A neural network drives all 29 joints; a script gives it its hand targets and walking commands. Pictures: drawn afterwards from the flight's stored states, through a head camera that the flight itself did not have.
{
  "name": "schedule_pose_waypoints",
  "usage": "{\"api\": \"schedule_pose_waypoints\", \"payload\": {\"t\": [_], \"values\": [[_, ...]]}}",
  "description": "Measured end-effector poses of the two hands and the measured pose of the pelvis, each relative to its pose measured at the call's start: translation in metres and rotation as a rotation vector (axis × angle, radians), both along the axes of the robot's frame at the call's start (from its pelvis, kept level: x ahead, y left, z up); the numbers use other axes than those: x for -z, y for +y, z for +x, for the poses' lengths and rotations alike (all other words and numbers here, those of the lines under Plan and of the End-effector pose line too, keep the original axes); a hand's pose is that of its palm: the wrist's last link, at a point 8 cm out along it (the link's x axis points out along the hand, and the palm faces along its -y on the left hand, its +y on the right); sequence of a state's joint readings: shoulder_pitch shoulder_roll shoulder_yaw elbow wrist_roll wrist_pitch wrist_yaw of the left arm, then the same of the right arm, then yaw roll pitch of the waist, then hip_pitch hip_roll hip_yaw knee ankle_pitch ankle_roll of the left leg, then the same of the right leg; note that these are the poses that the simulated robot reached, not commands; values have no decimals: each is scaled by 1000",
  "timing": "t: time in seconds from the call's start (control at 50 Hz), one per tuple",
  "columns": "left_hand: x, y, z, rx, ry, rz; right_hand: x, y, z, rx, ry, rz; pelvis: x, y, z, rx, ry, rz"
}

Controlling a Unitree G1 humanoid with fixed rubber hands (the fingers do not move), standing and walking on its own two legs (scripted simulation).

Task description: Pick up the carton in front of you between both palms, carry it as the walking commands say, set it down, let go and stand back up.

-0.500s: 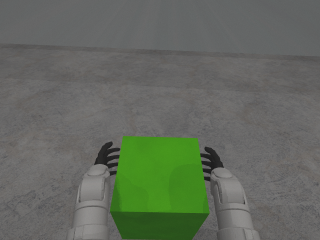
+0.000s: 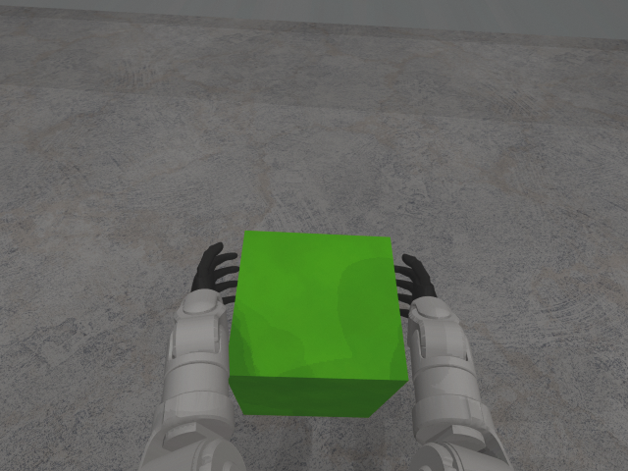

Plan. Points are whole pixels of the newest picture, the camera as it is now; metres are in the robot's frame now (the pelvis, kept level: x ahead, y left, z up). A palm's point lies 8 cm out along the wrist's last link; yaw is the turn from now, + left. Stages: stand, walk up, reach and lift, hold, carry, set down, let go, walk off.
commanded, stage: set down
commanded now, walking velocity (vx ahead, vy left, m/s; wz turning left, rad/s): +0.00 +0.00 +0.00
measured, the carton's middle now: (312, 332) +0.33 +0.00 -0.08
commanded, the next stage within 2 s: none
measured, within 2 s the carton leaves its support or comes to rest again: rests again in 1.98 s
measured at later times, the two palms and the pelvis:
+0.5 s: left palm (234, 337) +0.37 +0.14 -0.16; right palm (396, 336) +0.37 -0.15 -0.18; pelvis -0.05 +0.00 -0.12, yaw +1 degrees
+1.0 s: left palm (250, 357) +0.40 +0.13 -0.33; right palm (382, 356) +0.40 -0.16 -0.36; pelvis -0.06 -0.01 -0.25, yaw +3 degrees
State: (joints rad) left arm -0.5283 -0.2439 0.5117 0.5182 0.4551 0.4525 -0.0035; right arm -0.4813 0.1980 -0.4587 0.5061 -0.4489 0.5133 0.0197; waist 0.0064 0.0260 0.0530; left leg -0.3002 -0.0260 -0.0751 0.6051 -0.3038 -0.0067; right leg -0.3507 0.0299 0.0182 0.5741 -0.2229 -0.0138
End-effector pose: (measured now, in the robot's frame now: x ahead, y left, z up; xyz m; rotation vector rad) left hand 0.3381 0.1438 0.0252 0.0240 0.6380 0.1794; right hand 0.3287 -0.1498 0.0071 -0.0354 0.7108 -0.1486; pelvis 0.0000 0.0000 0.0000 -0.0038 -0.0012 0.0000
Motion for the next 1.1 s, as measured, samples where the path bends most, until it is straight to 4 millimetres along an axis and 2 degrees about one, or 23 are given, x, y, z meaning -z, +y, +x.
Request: {"api": "schedule_pose_waypoints", "payload": {"t": [0.12,0.18,0.24,0.3,0.38,0.52,0.72,0.94,1.1], "values": [[72,-1,2,-3,20,4,71,-2,4,-29,24,-32,17,2,-11,5,200,6],[111,-3,-2,-15,15,-13,110,-4,2,-29,19,-24,31,3,-18,5,315,9],[139,-4,-2,-28,-15,-33,140,-5,2,-19,-10,-2,49,3,-24,4,416,12],[155,-4,3,-41,-53,-41,158,-5,10,-21,-48,11,68,4,-31,2,489,15],[164,-4,16,-60,-96,-51,168,-5,27,-35,-87,10,93,4,-39,2,543,23],[192,-4,30,-90,-52,-73,196,-4,43,-37,-35,10,128,1,-47,-4,596,25],[259,-4,41,-84,-27,-42,268,-3,54,-59,-1,-5,177,-5,-52,-16,723,28],[336,-9,55,-95,-35,-44,346,-9,72,-69,1,-2,238,-10,-62,-21,789,38],[380,-10,62,-103,-28,-42,391,-10,82,-88,13,-17,274,-11,-68,-26,796,46]]}}
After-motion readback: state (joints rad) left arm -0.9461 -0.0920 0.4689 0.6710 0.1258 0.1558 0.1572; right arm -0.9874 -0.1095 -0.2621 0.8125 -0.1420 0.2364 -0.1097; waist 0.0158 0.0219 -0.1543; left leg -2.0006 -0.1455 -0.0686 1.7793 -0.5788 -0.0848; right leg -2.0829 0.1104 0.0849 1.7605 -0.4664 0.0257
